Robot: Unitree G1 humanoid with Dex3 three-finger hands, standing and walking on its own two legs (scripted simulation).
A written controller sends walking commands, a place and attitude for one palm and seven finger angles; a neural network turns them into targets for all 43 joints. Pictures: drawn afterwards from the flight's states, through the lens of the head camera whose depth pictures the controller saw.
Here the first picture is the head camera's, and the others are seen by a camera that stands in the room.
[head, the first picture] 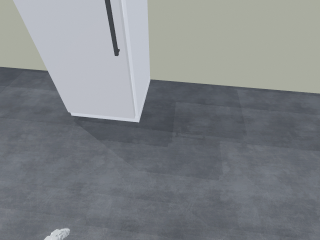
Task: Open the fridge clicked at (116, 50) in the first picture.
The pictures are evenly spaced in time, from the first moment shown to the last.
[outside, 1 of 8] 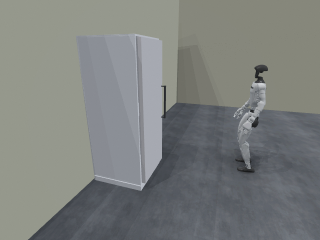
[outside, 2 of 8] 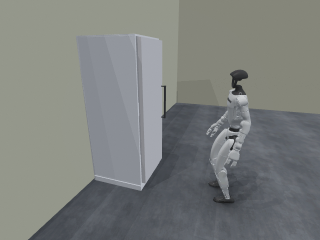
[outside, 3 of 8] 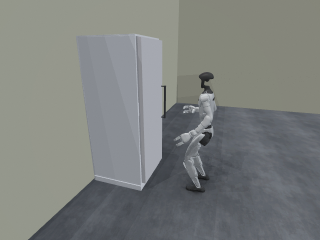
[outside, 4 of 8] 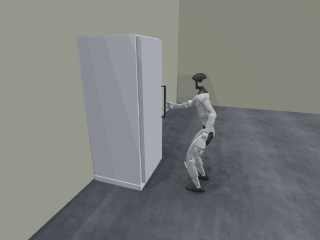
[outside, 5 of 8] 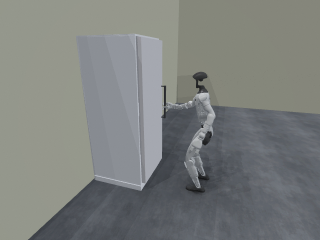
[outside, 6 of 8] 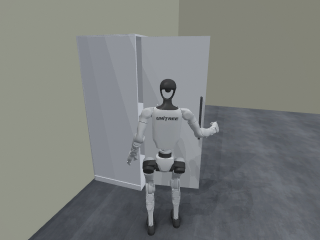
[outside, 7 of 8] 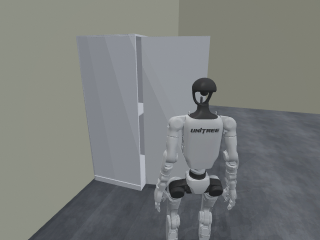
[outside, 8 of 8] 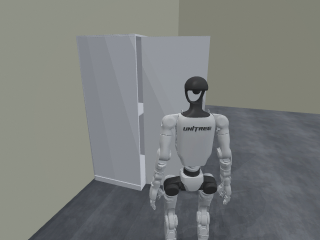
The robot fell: no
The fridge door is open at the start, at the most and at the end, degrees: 0 93 80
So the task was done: yes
